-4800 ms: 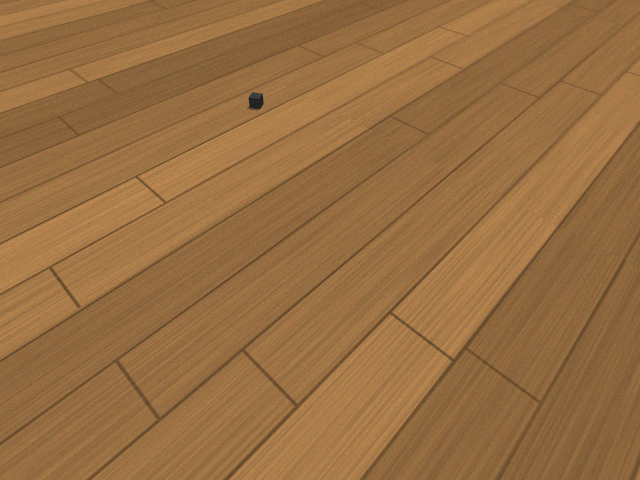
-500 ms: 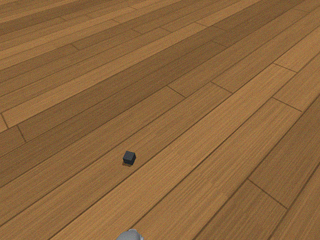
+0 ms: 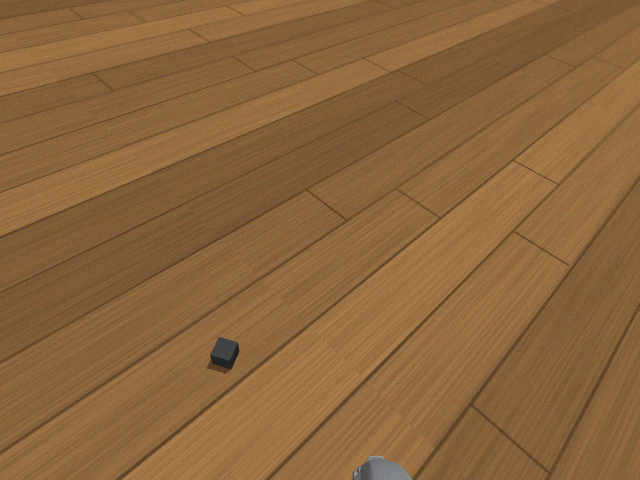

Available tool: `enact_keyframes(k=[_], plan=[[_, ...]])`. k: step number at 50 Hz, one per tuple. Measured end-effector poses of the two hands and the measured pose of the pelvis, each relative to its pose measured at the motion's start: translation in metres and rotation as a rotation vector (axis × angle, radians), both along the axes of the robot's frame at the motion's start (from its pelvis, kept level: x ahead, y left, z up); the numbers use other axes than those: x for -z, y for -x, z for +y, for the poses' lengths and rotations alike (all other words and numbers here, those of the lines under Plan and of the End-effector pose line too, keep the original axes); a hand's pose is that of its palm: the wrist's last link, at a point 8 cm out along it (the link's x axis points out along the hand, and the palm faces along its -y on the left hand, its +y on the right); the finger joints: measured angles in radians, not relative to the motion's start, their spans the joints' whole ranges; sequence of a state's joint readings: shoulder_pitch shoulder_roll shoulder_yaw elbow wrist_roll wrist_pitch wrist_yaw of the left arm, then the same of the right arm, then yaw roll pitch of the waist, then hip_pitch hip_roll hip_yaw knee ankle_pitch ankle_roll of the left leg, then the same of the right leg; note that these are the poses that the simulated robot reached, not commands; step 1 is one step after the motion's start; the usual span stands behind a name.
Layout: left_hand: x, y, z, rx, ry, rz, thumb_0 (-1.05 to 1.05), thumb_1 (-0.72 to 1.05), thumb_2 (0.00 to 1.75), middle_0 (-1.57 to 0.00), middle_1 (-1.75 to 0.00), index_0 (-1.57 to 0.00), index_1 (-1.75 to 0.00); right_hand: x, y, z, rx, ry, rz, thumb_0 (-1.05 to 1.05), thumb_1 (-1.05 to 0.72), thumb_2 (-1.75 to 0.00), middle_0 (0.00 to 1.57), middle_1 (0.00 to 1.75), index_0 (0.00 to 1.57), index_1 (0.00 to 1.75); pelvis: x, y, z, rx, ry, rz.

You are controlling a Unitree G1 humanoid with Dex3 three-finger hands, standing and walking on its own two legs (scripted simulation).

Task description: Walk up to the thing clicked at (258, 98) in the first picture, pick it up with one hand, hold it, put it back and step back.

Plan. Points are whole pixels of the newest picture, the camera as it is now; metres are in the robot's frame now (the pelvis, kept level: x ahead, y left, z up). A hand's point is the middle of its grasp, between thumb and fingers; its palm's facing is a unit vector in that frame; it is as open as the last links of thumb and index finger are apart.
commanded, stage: walk up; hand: left
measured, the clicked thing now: (225, 353) +0.63 +0.23 -0.74
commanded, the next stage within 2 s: none
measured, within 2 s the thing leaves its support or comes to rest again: neither
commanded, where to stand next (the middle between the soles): +0.23 -0.03 m, yaw +0 degrees
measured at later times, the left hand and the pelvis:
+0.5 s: hand (142, 455) +0.20 +0.23 -0.13, palm faces -0.03 -0.91 -0.40, open 7.4 cm; pelvis +0.11 -0.03 -0.01, yaw +0 degrees
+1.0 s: hand out of the picture +0.13 +0.26 -0.17, palm faces +0.03 -0.94 -0.35, open 7.4 cm; pelvis +0.11 -0.01 -0.01, yaw +1 degrees
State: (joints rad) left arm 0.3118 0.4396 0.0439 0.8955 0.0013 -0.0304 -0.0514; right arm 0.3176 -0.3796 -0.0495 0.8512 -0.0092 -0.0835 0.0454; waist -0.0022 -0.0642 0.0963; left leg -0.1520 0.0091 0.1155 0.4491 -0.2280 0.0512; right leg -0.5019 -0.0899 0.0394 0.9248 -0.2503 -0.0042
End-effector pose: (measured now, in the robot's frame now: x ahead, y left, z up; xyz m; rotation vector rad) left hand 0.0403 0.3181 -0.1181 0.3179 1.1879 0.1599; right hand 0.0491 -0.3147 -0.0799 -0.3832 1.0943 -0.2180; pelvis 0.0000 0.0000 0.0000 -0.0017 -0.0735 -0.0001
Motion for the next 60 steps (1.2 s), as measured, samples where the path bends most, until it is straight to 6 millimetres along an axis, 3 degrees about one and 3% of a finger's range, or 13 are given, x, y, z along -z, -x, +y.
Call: enact_keyframes(k=[8, 14, 22, 31, 35, 40, 50, 55, 60], plan=[[-0.019, -0.071, -0.015, 0.044, -0.060, -0.011, 0.01, 0.90, 0.90, -0.20, -0.30, -0.20, -0.30, 0.030, -0.016, -0.022, 0.050, -0.055, 0.076, 0.00, -0.90, -0.90, 0.20, 0.30, 0.21, 0.30, 0.006, -0.049, -0.017, 0.015, -0.033, 0.018], [-0.027, -0.123, -0.040, 0.049, -0.108, -0.111, 0.01, 0.90, 0.90, -0.20, -0.30, -0.20, -0.30, 0.059, -0.052, -0.037, 0.046, -0.091, 0.120, 0.00, -0.91, -0.90, 0.20, 0.30, 0.20, 0.30, 0.016, -0.082, -0.038, 0.009, -0.017, 0.006], [-0.032, -0.143, -0.053, 0.038, -0.091, -0.116, 0.01, 0.90, 0.89, -0.20, -0.30, -0.21, -0.30, 0.051, -0.103, -0.036, 0.017, -0.092, 0.093, 0.00, -0.91, -0.90, 0.20, 0.30, 0.20, 0.30, 0.006, -0.105, -0.039, 0.013, -0.016, 0.007], [0.013, -0.159, -0.030, -0.010, -0.024, -0.090, 0.01, 0.90, 0.89, -0.20, -0.30, -0.21, -0.30, 0.044, -0.122, -0.020, 0.023, 0.004, 0.116, 0.00, -0.91, -0.90, 0.20, 0.30, 0.20, 0.30, 0.022, -0.116, -0.016, -0.018, -0.001, -0.002], [0.024, -0.157, -0.025, -0.030, 0.014, -0.052, 0.01, 0.90, 0.90, -0.20, -0.30, -0.21, -0.30, 0.032, -0.130, -0.006, 0.008, 0.016, 0.105, 0.00, -0.91, -0.90, 0.20, 0.30, 0.20, 0.30, 0.019, -0.114, -0.008, -0.016, 0.021, 0.009], [0.029, -0.138, -0.018, -0.053, 0.013, 0.008, 0.01, 0.90, 0.90, -0.20, -0.30, -0.21, -0.30, 0.027, -0.151, 0.002, -0.019, 0.015, 0.065, 0.00, -0.90, -0.90, 0.20, 0.30, 0.21, 0.30, 0.017, -0.110, -0.005, -0.008, 0.030, 0.026], [0.010, -0.086, -0.016, -0.109, -0.022, 0.095, 0.01, 0.90, 0.90, -0.20, -0.30, -0.20, -0.30, 0.031, -0.184, 0.023, -0.072, -0.078, 0.010, 0.00, -0.90, -0.90, 0.20, 0.30, 0.21, 0.30, 0.005, -0.107, -0.009, -0.022, 0.029, 0.017], [0.001, -0.074, -0.020, -0.126, -0.037, 0.122, 0.01, 0.90, 0.90, -0.20, -0.30, -0.20, -0.30, 0.036, -0.188, 0.022, -0.074, -0.109, 0.016, 0.00, -0.90, -0.90, 0.20, 0.30, 0.21, 0.30, 0.002, -0.109, -0.013, -0.025, 0.025, 0.021], [-0.002, -0.082, -0.026, -0.122, -0.037, 0.128, 0.01, 0.90, 0.90, -0.20, -0.30, -0.20, -0.30, 0.039, -0.180, 0.014, -0.044, -0.111, 0.055, 0.00, -0.91, -0.90, 0.20, 0.30, 0.21, 0.30, 0.000, -0.116, -0.016, -0.024, 0.021, 0.025]])
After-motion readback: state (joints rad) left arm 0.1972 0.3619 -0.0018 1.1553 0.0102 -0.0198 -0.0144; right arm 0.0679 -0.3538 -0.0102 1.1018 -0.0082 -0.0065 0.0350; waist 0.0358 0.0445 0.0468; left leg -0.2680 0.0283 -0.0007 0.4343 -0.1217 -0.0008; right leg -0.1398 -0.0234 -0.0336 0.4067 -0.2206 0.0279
